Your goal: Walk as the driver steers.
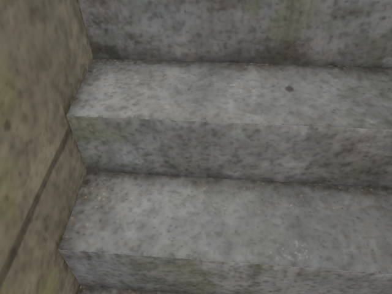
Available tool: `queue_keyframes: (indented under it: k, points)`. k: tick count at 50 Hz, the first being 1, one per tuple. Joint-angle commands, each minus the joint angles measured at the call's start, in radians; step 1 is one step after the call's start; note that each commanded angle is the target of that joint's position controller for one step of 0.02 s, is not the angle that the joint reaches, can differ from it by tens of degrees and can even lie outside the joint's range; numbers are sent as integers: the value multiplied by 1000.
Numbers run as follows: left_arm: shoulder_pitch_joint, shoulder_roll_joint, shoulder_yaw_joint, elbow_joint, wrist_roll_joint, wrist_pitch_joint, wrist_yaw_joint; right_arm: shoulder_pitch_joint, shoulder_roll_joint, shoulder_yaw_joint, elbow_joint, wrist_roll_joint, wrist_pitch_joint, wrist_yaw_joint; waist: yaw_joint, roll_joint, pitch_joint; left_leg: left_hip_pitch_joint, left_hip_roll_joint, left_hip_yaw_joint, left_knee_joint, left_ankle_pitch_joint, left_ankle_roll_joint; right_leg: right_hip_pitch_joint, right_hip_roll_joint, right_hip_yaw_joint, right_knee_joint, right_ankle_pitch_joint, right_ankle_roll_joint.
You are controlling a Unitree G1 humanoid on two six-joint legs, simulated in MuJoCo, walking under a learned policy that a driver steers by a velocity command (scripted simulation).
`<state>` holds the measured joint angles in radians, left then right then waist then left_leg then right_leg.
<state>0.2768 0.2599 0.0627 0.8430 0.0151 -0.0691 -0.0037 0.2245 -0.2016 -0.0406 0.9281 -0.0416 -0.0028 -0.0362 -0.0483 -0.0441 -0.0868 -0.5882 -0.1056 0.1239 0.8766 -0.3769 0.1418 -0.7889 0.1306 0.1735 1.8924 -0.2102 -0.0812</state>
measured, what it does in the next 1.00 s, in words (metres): climbs: right foot 0.21 m higher, then left foot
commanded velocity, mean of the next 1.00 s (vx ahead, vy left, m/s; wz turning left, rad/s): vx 0.18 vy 0.00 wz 0.00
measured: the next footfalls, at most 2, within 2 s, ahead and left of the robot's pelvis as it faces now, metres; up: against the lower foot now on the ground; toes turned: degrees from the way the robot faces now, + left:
right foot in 0.30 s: +0.28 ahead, -0.20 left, +0.21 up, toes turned +1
left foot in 0.72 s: +0.33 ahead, +0.03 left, +0.21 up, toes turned -2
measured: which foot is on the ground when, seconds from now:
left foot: down 0.00-0.32, up 0.34-0.70, down 0.72-1.00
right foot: up 0.00-0.28, down 0.30-0.72, up 0.74-1.00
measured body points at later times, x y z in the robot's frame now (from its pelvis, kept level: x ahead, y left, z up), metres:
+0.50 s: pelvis +0.18 -0.08 +0.19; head +0.19 -0.10 +0.64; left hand +0.25 +0.16 +0.06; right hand +0.31 -0.33 +0.06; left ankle +0.13 +0.09 -0.35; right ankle +0.24 -0.20 -0.48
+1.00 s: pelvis +0.32 -0.07 +0.26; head +0.33 -0.06 +0.71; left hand +0.52 +0.11 +0.15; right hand +0.20 -0.28 +0.12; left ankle +0.29 +0.03 -0.48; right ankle +0.37 -0.20 -0.10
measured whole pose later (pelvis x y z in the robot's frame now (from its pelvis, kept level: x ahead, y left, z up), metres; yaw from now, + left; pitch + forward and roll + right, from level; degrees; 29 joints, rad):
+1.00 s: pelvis +0.32 -0.07 +0.26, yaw +0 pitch +4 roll -1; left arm 0.08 0.11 0.00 0.74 0.01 -0.02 0.02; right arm 0.55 -0.12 -0.03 1.13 -0.02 -0.12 -0.02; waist -0.05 0.00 -0.05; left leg -0.30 -0.01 -0.03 0.54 -0.32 0.04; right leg -1.37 -0.02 0.01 2.34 -0.30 -0.13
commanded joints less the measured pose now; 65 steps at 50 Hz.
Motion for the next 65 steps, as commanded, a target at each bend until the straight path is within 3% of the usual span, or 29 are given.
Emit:
queue_keyframes:
  k: [1, 3, 6, 10, 11, 12, 14, 15, 17, 18, 20, 22, 23, 26, 28, 31, 32, 34, 36, 38, 39, 43, 46, 52, 56, 58, 60, 62, 65]
  points:
    - [-33, -157, -64, -159, 26, -8, 42, -12, 18, 10, 17, 2, -85, -31, 116, -55, 206, 59, 248, -381, -506, 25, 87, -297, -54, 77, 177, -148, -30]
    - [-104, -60, -78, -223, -27, 68, -78, -210, 67, 47, -115, 11, -103, 131, 178, 97, -34, 19, 152, -194, -463, 139, -7, -257, -121, -32, 108, -343, -5]
    - [-214, 52, -79, -260, -15, 71, -44, 170, -181, -10, -92, -54, -83, 113, -6, 98, -98, 338, 260, -370, -429, 405, 113, -622, -93, -107, 287, -302, 73]
    - [-390, -46, -121, -404, -38, 84, -19, 361, -143, 8, 42, -98, -92, 101, 11, 102, -57, 602, 401, -444, -525, 572, 88, -842, -230, -19, 92, -288, -51]
    - [-434, -45, -128, -433, -9, 92, -53, 162, -169, -4, -29, -40, -84, 127, 86, 38, -31, 373, 364, -347, -661, 433, 63, -556, -248, -106, -270, -468, -72]
    - [-475, -196, -145, -391, -32, 70, 27, 147, -177, -45, -95, 41, -85, -16, 32, 89, 195, 0, 342, -186, -961, 515, 87, -35, -192, -371, -350, -427, -50]
    - [-213, -38, -108, -356, -30, 80, -109, -37, -322, -54, -82, 36, -109, 156, 261, 201, -143, 171, 370, -217, -619, 1434, 95, 164, -96, -206, -366, -58, -52]
    - [73, -86, -76, -208, 6, 43, 26, 62, -270, -74, -104, 69, -105, 46, 215, 160, -219, 377, 321, -41, -496, 1929, 99, 389, -11, -359, -583, -220, -62]
    - [240, 239, -6, -163, 49, 128, -79, 235, -84, -21, -51, -23, -82, 186, 178, -302, -526, -15, 101, -232, 143, 458, -95, 731, -391, 615, -1224, 828, -469]
    - [249, 222, 24, -154, 47, 147, -116, 233, -127, -65, 16, 19, -31, 189, 244, -281, -343, -111, 25, -428, 658, 325, -115, 480, -446, 848, -1381, 124, -410]
    - [36, 106, 3, -88, -18, 99, -126, 131, -25, -54, 29, 46, -9, 154, 139, -198, -60, -460, 8, -467, 999, 403, -32, 294, -310, 561, -1360, -433, -239]
    - [-259, -83, -23, -37, -23, 57, 63, 98, 66, -20, -131, -49, -15, 20, -84, 38, 43, -188, -8, -294, 943, 331, -67, 51, -237, 250, -1233, -560, -86]
    - [-335, -136, -72, -84, -32, 9, -44, 113, -9, -19, -32, 68, -31, 64, -43, -30, -15, -348, 49, -403, 891, 272, -76, 126, -164, 126, -1288, -322, -25]
    - [-306, -123, -81, -91, -61, -42, -73, 85, -50, -6, -44, 58, -41, 67, -39, 103, -97, -335, 175, -336, 587, 163, -255, 235, -199, 80, -1254, -118, -7]
    - [-41, -34, -17, 73, 22, -20, 96, 40, 45, -3, -122, -8, -2, -13, -16, 82, 43, -188, 90, -137, 629, 248, -139, 196, -266, 99, -1347, -58, -150]
    - [-66, 17, 2, 21, 18, 23, 142, 1, 17, 12, -130, 85, 31, -17, 73, -169, 52, 84, 101, -22, -88, -51, -108, 284, -273, 38, -1536, -281, -114]
    - [-72, 27, 16, 14, 14, 9, 132, 38, -10, -4, -129, 57, 35, -28, 59, -220, 36, 177, 99, -11, -54, 42, -75, 276, -312, 56, -1511, -218, -122]
    - [-300, -24, -26, -37, -23, -2, -95, -24, -34, -7, -150, -1, -7, 67, -69, -33, 38, 305, 180, -178, -147, 258, -108, 236, -334, 37, -1436, -133, -78]
    - [55, 31, 32, 80, -13, 0, 60, 285, -41, -32, -72, 7, -18, -4, -34, -29, 47, 417, 89, -88, -265, -80, -36, 234, -213, -38, -1229, -370, -130]
    - [-46, -108, -26, -15, 74, 37, -69, 312, -205, -69, -36, 11, -64, 25, -92, 541, 91, 561, 410, -1060, -662, -736, 288, -341, -68, -25, -466, -204, -52]
    - [-2, -68, 2, -7, 58, 28, -106, 382, -174, -51, 2, -10, -84, 53, -83, 418, 106, 528, 461, -1284, -692, -845, 252, -530, -6, 151, 76, -85, -66]
    - [-99, -96, -22, -51, 58, 22, -84, 237, 48, 41, 96, 6, -74, 119, 38, 78, 68, 338, 350, -741, -502, -422, 143, -721, -71, 14, 505, 81, -156]
    - [-415, -246, -84, -203, 29, 6, 7, 353, -81, -27, 147, 23, -131, 24, -41, 9, 147, 364, 308, -541, -577, -335, 54, -812, -94, -152, 602, -104, -70]
    - [-597, -129, -108, -373, -25, 34, 56, 334, -95, -25, 155, 50, -147, -46, -5, 138, 162, 239, 345, -362, -1055, 6, 76, -453, -249, -317, -53, -134, -51]
    - [-56, -124, -94, -171, -49, 41, 54, 229, -188, -23, 80, 64, -169, -22, 195, 182, -210, 386, 351, -84, -598, 1937, 169, 302, -71, -427, -400, -419, -82]
    - [120, 23, -38, -136, -20, 35, 39, 124, -257, -67, 24, 79, -185, 41, 286, 243, -356, 479, 359, -120, -80, 1993, 137, 491, -40, -210, -803, -547, -86]
    - [210, 194, 47, -34, -2, 31, 76, -17, -41, -62, -136, -13, -188, 84, 247, -307, -295, -248, -56, -340, 706, 480, 63, 725, -393, 932, -1660, -1168, -140]
    - [-83, 25, 17, -23, 8, 6, 71, -113, 172, 1, -267, -57, -164, 79, 49, 41, 17, -550, -14, -416, 1251, 487, 53, 419, -387, 683, -1459, -893, -68]
    - [22, -67, 2, 109, 20, -49, 17, -56, 215, 46, -324, -43, -105, 43, -34, 68, 90, -726, -22, -380, 1478, 335, 54, 406, -303, 240, -1421, -427, -25]
Velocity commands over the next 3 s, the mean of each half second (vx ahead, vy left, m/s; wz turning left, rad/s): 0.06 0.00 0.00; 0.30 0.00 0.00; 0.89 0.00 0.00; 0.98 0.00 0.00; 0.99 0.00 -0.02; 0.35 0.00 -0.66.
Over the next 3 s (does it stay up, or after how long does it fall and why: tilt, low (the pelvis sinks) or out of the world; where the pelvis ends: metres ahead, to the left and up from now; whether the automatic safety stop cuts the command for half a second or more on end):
stays up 1.57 -0.20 1.28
